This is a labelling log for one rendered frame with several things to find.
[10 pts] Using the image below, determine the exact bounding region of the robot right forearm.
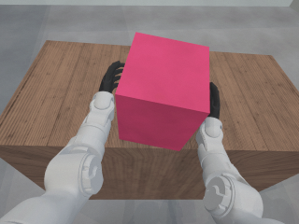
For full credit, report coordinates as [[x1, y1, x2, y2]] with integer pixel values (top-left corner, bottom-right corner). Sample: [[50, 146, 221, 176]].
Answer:
[[195, 117, 251, 187]]

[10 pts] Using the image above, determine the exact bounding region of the robot left forearm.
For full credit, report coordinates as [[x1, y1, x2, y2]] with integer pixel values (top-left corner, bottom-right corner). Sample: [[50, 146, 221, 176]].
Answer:
[[44, 91, 115, 187]]

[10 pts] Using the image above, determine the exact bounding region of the right robot hand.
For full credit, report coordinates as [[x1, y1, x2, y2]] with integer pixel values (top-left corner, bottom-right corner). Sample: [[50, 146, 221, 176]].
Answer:
[[207, 82, 221, 119]]

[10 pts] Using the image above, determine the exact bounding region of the carton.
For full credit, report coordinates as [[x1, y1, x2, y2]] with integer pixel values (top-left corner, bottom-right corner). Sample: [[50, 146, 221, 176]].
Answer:
[[115, 32, 210, 151]]

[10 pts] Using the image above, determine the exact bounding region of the left robot upper arm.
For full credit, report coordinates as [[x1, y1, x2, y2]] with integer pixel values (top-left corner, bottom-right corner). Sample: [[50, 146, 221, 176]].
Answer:
[[0, 152, 104, 224]]

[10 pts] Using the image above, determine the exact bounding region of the right robot upper arm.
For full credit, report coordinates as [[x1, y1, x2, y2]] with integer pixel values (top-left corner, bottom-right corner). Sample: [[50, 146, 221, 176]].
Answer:
[[203, 175, 285, 224]]

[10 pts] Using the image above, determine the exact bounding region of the pedestal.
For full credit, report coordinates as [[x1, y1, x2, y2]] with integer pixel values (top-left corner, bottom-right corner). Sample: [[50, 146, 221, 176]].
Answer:
[[0, 40, 299, 200]]

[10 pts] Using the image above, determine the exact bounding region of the left robot hand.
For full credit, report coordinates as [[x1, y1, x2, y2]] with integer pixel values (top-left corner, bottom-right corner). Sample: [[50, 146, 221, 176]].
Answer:
[[99, 61, 125, 93]]

